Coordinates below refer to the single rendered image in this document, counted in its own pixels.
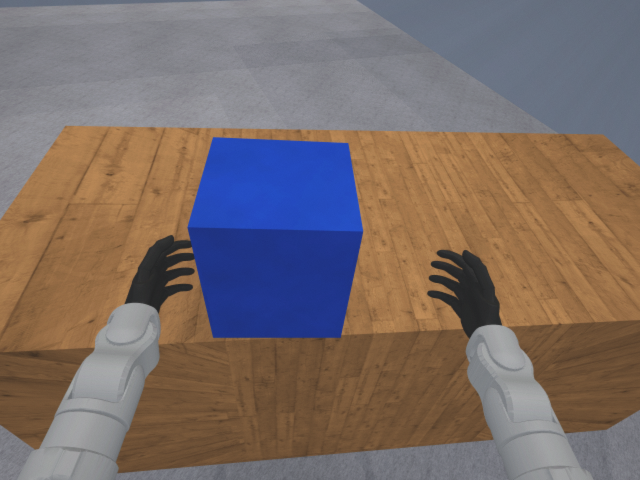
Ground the carton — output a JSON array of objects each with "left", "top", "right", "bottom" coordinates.
[{"left": 187, "top": 137, "right": 363, "bottom": 338}]

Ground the left robot hand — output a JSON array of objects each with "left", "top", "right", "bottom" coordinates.
[{"left": 125, "top": 235, "right": 195, "bottom": 314}]

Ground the right robot forearm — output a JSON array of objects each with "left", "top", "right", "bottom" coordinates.
[{"left": 466, "top": 325, "right": 594, "bottom": 480}]

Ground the right robot hand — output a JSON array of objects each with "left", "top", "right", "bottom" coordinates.
[{"left": 427, "top": 250, "right": 502, "bottom": 339}]

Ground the left robot forearm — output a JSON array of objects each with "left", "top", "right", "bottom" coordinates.
[{"left": 17, "top": 303, "right": 161, "bottom": 480}]

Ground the pedestal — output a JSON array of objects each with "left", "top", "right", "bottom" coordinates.
[{"left": 0, "top": 126, "right": 640, "bottom": 473}]

